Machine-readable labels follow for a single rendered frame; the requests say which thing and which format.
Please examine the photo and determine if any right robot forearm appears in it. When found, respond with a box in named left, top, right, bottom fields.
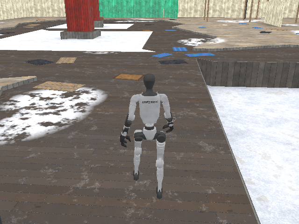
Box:
left=166, top=112, right=173, bottom=126

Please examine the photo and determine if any robot right hand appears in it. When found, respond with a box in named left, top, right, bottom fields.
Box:
left=163, top=124, right=174, bottom=133

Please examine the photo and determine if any humanoid robot head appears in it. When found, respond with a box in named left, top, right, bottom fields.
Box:
left=142, top=74, right=157, bottom=96

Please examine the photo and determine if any right robot foot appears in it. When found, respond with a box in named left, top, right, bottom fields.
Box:
left=156, top=186, right=163, bottom=199

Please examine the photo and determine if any robot left hand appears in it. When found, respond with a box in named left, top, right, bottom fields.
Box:
left=120, top=134, right=131, bottom=147

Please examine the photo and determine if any left robot upper arm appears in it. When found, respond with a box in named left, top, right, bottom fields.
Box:
left=128, top=94, right=140, bottom=121

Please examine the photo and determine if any left robot forearm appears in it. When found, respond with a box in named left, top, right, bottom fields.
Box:
left=121, top=114, right=132, bottom=136

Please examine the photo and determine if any right robot upper arm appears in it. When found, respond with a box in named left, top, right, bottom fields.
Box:
left=159, top=94, right=171, bottom=119

